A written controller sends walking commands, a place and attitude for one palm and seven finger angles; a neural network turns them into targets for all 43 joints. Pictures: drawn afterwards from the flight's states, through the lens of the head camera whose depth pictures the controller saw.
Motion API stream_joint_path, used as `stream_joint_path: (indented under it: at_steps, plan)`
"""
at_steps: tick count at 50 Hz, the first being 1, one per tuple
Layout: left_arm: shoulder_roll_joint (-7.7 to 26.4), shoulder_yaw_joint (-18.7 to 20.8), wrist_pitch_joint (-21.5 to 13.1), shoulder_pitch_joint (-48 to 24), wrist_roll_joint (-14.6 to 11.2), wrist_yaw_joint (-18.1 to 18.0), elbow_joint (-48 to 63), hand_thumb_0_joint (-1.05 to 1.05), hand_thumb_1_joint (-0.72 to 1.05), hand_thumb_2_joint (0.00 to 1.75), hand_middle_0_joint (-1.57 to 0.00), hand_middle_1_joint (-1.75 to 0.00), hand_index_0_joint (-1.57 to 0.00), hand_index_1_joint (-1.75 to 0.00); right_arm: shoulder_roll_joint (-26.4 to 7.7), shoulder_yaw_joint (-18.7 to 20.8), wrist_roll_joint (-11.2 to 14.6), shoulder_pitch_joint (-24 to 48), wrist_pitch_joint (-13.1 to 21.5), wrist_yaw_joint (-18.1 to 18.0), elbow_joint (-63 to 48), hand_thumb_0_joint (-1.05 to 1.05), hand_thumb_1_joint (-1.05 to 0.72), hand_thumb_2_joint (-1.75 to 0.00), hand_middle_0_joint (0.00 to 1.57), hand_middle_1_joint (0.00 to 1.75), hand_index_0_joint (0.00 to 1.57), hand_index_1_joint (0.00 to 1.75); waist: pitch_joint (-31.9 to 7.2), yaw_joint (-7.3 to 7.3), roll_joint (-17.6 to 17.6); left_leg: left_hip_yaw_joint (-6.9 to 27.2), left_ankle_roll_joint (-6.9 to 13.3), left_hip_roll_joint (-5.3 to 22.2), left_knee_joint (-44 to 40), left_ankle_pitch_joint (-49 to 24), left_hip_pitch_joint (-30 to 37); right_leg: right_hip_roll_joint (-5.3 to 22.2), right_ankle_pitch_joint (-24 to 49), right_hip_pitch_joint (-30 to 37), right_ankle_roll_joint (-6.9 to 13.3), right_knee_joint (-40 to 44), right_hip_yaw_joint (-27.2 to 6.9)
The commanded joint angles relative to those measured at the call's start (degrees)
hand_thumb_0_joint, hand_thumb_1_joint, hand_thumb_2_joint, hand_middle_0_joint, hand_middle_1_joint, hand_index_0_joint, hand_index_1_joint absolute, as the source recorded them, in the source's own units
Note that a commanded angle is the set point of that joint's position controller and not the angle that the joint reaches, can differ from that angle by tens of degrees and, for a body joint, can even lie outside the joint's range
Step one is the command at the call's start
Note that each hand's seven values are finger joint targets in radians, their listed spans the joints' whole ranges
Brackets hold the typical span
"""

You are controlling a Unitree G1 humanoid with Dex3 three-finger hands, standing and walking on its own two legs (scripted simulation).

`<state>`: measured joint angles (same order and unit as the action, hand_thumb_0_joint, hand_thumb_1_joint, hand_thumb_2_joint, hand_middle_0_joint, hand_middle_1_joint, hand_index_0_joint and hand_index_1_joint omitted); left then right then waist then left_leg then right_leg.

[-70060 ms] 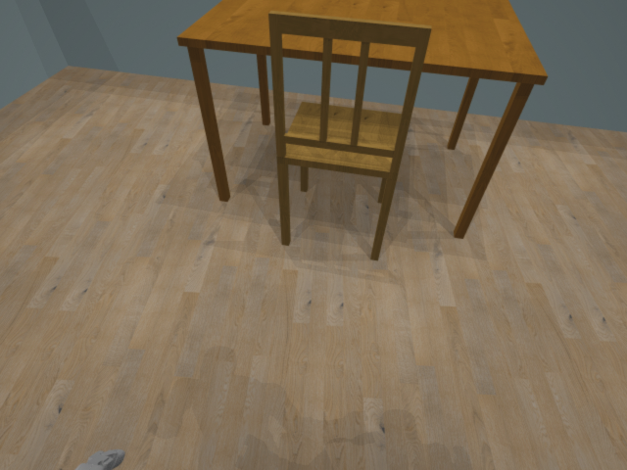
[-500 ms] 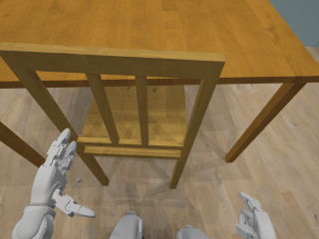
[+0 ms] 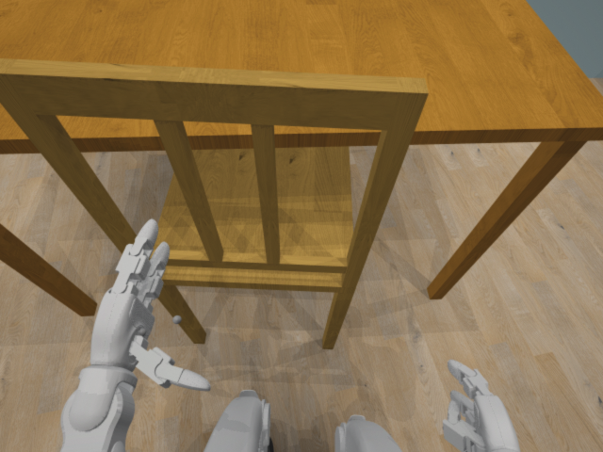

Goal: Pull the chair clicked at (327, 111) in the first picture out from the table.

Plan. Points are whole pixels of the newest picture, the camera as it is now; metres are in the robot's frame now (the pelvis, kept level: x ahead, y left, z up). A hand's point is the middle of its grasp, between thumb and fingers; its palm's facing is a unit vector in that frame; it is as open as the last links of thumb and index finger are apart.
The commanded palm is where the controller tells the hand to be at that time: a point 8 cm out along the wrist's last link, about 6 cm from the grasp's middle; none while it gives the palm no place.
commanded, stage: aim the fingers beside a spindle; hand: left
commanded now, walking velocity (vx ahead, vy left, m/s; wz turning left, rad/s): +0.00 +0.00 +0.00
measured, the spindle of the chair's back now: (197, 203) +0.44 +0.17 +0.04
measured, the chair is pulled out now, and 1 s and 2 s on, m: -0.09 -0.09 -0.09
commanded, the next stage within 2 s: none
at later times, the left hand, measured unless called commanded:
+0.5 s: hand (218, 315) +0.29 +0.12 +0.00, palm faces -0.07 -1.00 +0.01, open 16.9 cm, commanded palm +0.28 +0.19 +0.02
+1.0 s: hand (190, 299) +0.30 +0.15 +0.04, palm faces +0.04 -1.00 -0.07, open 16.9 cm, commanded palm +0.27 +0.20 +0.01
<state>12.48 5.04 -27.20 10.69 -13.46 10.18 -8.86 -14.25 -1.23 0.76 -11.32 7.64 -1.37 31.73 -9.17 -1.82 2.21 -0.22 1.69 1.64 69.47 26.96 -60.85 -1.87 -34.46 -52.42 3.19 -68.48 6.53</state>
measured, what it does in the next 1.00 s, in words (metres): stands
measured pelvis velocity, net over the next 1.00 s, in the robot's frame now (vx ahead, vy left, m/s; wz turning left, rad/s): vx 0.01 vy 0.00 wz -0.01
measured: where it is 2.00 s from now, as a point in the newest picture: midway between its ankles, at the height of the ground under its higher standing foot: outside the picture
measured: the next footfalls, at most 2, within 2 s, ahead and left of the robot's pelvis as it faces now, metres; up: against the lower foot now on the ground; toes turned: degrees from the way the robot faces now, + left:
none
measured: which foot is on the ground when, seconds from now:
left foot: down 0.00-1.00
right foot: down 0.00-1.00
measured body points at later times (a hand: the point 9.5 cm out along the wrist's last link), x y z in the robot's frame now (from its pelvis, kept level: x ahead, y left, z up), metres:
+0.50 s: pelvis +0.00 +0.00 -0.01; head +0.10 +0.01 +0.43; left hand +0.29 +0.18 +0.00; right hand +0.17 -0.24 -0.11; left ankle +0.06 +0.10 -0.64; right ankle -0.01 -0.09 -0.64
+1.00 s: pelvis +0.01 +0.00 -0.01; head +0.10 +0.00 +0.43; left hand +0.29 +0.21 +0.04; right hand +0.18 -0.24 -0.11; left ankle +0.06 +0.10 -0.64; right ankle -0.01 -0.09 -0.64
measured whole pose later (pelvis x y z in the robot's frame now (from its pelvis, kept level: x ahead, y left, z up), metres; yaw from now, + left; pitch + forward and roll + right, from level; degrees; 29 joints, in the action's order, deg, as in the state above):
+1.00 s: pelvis +0.01 +0.00 -0.01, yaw +0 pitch +20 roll -2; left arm 11.8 3.3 -29.7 7.8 -8.9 1.6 -9.0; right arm -13.6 -1.0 0.0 -10.8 2.1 0.6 30.8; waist -10.1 -1.8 2.0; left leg -0.7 1.5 1.8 71.9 28.5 -63.7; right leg -1.9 -36.2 -55.6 3.4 -71.3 6.0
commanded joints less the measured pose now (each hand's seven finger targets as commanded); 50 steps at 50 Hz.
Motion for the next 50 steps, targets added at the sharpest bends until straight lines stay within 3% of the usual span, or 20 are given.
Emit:
stream_joint_path:
  at_steps: [1,5,8,11,12,16,18,20,22,25,26,27,33,36,39,41,42,43,45,50]
  plan:
    - [4.5,1.8,-1.7,-6.2,0.4,-0.2,5.0,0.00,-0.50,0.30,-0.06,-0.08,-0.06,-0.08,-8.3,3.6,0.6,1.3,1.7,-0.2,-8.3,0.00,-0.90,-0.90,0.20,0.30,0.20,0.30,-12.5,-0.80,-1.3,3.1,0.4,-0.2,-7.3,-6.9,13.0,0.9,10.7,1.4,-1.9,11.5,-5.7]
    - [4.2,0.1,-2.2,-11.4,0.9,-1.4,9.9,0.00,-0.50,0.30,-0.06,-0.08,-0.06,-0.08,-8.0,3.6,0.5,1.2,1.3,-0.2,-9.1,0.00,-0.90,-0.90,0.20,0.30,0.20,0.30,-16.9,-0.54,1.1,3.4,0.5,-0.2,-7.4,-8.7,15.9,1.0,12.1,2.0,-1.7,10.7,-5.3]
    - [6.8,2.4,-4.0,-12.3,1.5,-4.0,14.0,0.00,-0.50,0.30,-0.06,-0.08,-0.06,-0.08,-7.7,3.6,0.0,1.0,1.2,-0.2,-8.8,0.00,-0.90,-0.90,0.20,0.30,0.20,0.30,-20.3,0.18,2.9,3.5,0.5,0.0,-6.8,-12.4,18.5,0.8,15.2,2.4,-1.6,9.6,-5.3]
    - [4.5,0.6,-4.5,-11.5,2.2,-5.5,12.2,0.00,-0.50,0.30,-0.06,-0.08,-0.06,-0.08,-7.5,3.5,-0.3,0.9,0.9,0.4,-8.1,0.00,-0.90,-0.90,0.20,0.30,0.20,0.30,-19.3,-0.24,2.4,3.9,0.2,0.1,-6.7,-13.1,18.4,0.8,15.6,1.1,-1.5,8.6,-4.5]
    - [4.8,1.1,-4.0,-9.7,2.6,-5.7,9.3,0.00,-0.50,0.30,-0.06,-0.08,-0.06,-0.08,-7.7,3.5,-0.4,0.7,0.6,0.5,-7.8,0.00,-0.90,-0.90,0.20,0.30,0.20,0.30,-18.1,-0.46,0.4,3.9,0.3,0.2,-6.4,-12.8,16.8,0.6,15.7,0.9,-1.6,8.7,-4.6]
    - [-0.2,-4.1,-1.4,-9.1,3.5,-4.6,3.7,0.00,-0.50,0.30,-0.06,-0.08,-0.06,-0.08,-7.9,3.6,0.1,0.9,-0.9,1.1,-8.5,0.00,-0.90,-0.90,0.20,0.30,0.20,0.30,-15.0,-1.39,-1.1,3.5,0.2,-0.1,-6.1,-8.9,13.8,0.9,13.4,-0.9,-1.8,8.8,-4.5]
    - [-0.4,-4.4,-0.7,-10.0,3.5,-4.3,2.7,0.00,-0.50,0.30,-0.06,-0.08,-0.06,-0.08,-8.1,3.7,0.3,0.8,-1.6,1.1,-8.9,0.00,-0.90,-0.90,0.20,0.30,0.20,0.30,-15.0,-1.65,-2.9,3.4,0.5,-0.1,-5.7,-8.5,12.7,0.8,13.3,-0.7,-1.9,9.0,-4.8]
    - [-0.1,-4.8,-1.3,-12.6,3.7,-4.8,6.2,0.00,-0.50,0.30,-0.06,-0.08,-0.06,-0.08,-7.9,3.7,0.2,0.8,-1.9,1.0,-9.4,0.00,-0.90,-0.90,0.20,0.30,0.20,0.30,-17.2,-1.37,-1.2,3.5,0.5,-0.1,-5.4,-10.1,14.1,1.0,14.7,-0.4,-1.7,8.2,-4.7]
    - [4.7,-0.4,-3.1,-14.1,4.0,-6.5,10.2,0.00,-0.50,0.30,-0.06,-0.08,-0.06,-0.08,-7.8,3.9,-0.2,0.6,-2.0,0.7,-9.3,0.00,-0.90,-0.90,0.20,0.30,0.20,0.30,-19.9,-0.30,-0.4,3.4,0.4,0.0,-4.9,-12.3,15.3,0.8,16.1,0.7,-1.6,7.5,-5.1]
    - [7.2,3.0,-5.9,-13.1,3.9,-9.0,16.3,0.00,-0.50,0.30,-0.06,-0.08,-0.06,-0.08,-6.8,3.7,-0.5,0.6,-1.9,0.9,-9.4,0.00,-0.90,-0.90,0.20,0.30,0.20,0.30,-24.2,1.35,2.8,3.1,0.2,0.0,-5.2,-17.0,19.4,0.8,20.1,3.2,-1.4,7.0,-5.5]
    - [6.0,1.8,-6.4,-12.7,4.0,-9.4,16.9,0.00,-0.50,0.30,-0.06,-0.08,-0.06,-0.08,-6.5,3.5,-0.6,0.7,-2.0,1.1,-9.2,0.00,-0.90,-0.90,0.20,0.30,0.20,0.30,-23.8,1.12,4.0,3.3,0.1,-0.1,-5.4,-17.9,20.2,0.7,20.6,3.0,-1.3,6.9,-5.2]
    - [7.5,3.6,-6.2,-10.7,4.2,-9.9,15.5,0.00,-0.50,0.30,-0.06,-0.08,-0.06,-0.08,-6.7,3.6,-0.7,0.4,-2.2,1.2,-8.9,0.00,-0.90,-0.90,0.20,0.30,0.20,0.30,-23.3,1.14,3.3,3.3,0.1,0.1,-5.4,-18.3,19.7,0.5,20.9,3.0,-1.3,7.0,-5.1]
    - [-2.4,-6.0,-0.1,-7.9,3.6,-3.7,-0.9,0.00,-0.50,0.30,-0.06,-0.08,-0.06,-0.08,-7.8,3.4,0.6,0.5,-3.5,1.3,-8.4,0.00,-0.90,-0.90,0.20,0.30,0.20,0.30,-12.3,-3.18,-5.2,2.9,0.6,-0.2,-4.8,-8.5,10.4,0.7,15.3,0.2,-2.3,9.9,-5.5]
    - [-2.7,-7.3,0.3,-9.1,2.5,-1.5,2.4,0.00,-0.50,0.30,-0.06,-0.08,-0.06,-0.08,-8.0,3.9,1.0,0.5,-3.2,0.7,-9.6,0.00,-0.90,-0.90,0.20,0.30,0.20,0.30,-15.0,-2.56,-4.5,2.9,0.8,-0.4,-4.7,-9.0,11.7,1.1,15.9,1.4,-2.2,10.1,-5.9]
    - [3.6,-2.0,-3.7,-11.5,2.4,-4.3,14.8,0.00,-0.50,0.30,-0.06,-0.08,-0.06,-0.08,-7.1,4.0,0.2,0.4,-2.3,0.4,-10.1,0.00,-0.90,-0.90,0.20,0.30,0.20,0.30,-22.7,0.15,1.9,3.1,0.5,-0.1,-4.9,-15.6,18.1,1.2,20.2,3.7,-1.5,8.1,-5.5]
    - [6.6,0.8,-6.7,-11.2,3.0,-7.6,21.5,0.00,-0.50,0.30,-0.06,-0.08,-0.06,-0.08,-6.4,3.7,-0.4,0.3,-1.8,0.5,-9.9,0.00,-0.90,-0.90,0.20,0.30,0.20,0.30,-25.1,1.36,5.1,3.4,0.2,0.0,-5.5,-19.9,22.2,1.0,21.7,3.5,-1.1,7.1,-5.0]
    - [9.7,4.0,-7.4,-9.8,3.8,-9.6,21.6,0.00,-0.50,0.30,-0.06,-0.08,-0.06,-0.08,-6.5,3.7,-0.7,-0.2,-1.8,0.5,-9.3,0.00,-0.90,-0.90,0.20,0.30,0.20,0.30,-24.7,1.76,4.5,3.5,0.0,0.2,-5.5,-20.9,21.8,0.6,22.2,3.5,-1.1,6.6,-4.9]
    - [9.0,4.1,-8.1,-9.7,4.2,-10.9,21.7,0.00,-0.50,0.30,-0.06,-0.08,-0.06,-0.08,-6.1,3.6,-0.8,0.1,-2.0,0.6,-9.0,0.00,-0.90,-0.90,0.20,0.30,0.20,0.30,-24.6,1.62,5.0,3.4,0.0,0.1,-5.4,-21.2,22.1,0.6,22.8,3.2,-1.2,6.6,-5.1]
    - [6.0,2.7,-7.2,-7.5,4.9,-11.6,14.5,0.00,-0.50,0.30,-0.06,-0.08,-0.06,-0.08,-6.0,3.3,-0.9,0.6,-2.4,1.3,-8.4,0.00,-0.90,-0.90,0.20,0.30,0.20,0.30,-19.2,0.23,2.7,3.2,0.0,0.0,-5.2,-18.1,18.4,0.5,21.3,2.0,-1.4,7.0,-4.9]
    - [-2.7,-5.8,0.0,-3.8,3.6,-3.6,-2.8,0.00,-0.50,0.30,-0.06,-0.08,-0.06,-0.08,-8.0,3.5,0.8,1.2,-3.9,1.6,-9.0,0.00,-0.90,-0.90,0.20,0.30,0.20,0.30,-10.7,-2.70,-6.0,2.5,0.4,-0.5,-4.9,-6.6,8.7,0.7,13.7,0.4,-2.2,10.5,-6.0]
